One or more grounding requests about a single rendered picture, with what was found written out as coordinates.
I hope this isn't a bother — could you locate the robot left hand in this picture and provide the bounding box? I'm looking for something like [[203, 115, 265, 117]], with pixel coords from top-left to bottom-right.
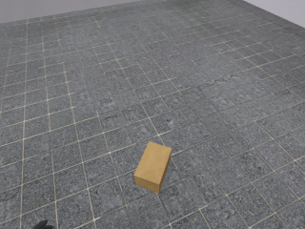
[[32, 219, 53, 229]]

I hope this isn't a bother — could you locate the carton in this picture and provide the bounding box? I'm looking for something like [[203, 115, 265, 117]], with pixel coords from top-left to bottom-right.
[[133, 141, 172, 194]]

